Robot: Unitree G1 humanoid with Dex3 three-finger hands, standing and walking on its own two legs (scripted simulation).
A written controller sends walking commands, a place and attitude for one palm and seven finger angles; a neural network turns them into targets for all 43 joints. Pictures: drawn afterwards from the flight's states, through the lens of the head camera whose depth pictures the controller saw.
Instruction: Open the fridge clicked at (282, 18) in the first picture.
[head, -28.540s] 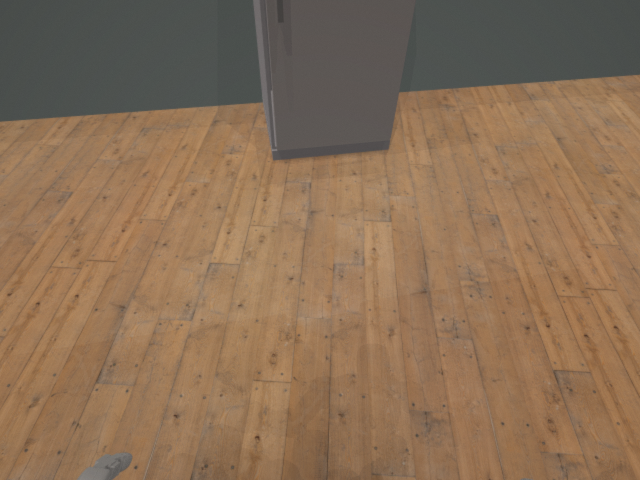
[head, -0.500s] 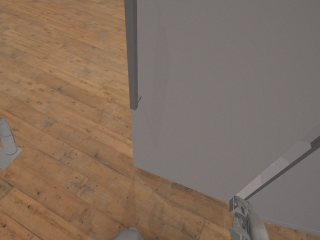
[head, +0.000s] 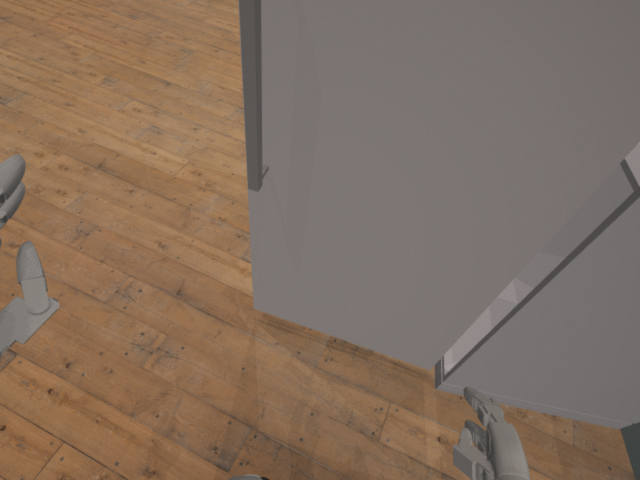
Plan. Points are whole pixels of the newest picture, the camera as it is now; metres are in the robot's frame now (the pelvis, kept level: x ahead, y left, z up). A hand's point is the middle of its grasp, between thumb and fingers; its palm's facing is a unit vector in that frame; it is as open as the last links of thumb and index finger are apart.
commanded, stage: stop stepping back and stand still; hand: left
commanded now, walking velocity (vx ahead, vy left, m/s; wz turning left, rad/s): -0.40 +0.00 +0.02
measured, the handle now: (257, 55) +0.64 +0.17 +0.19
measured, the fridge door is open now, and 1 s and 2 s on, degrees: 82 82 82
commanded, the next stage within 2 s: let the arm hang, fingers relaxed in 1.68 s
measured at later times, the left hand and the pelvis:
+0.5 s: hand out of the picture +0.07 +0.29 +0.16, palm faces +0.54 -0.80 -0.27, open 7.4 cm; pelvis -0.14 +0.01 -0.01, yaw +1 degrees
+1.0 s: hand out of the picture +0.06 +0.27 +0.16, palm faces +0.47 -0.80 -0.36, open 7.4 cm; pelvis -0.14 +0.01 -0.01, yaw +1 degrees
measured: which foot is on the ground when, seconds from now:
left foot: down 0.00-0.24, up 0.26-0.46, down 0.48-0.72, up 0.74-0.96, down 0.98-1.00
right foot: down 0.00-0.02, up 0.04-0.22, down 0.24-0.48, up 0.50-0.70, down 0.72-1.00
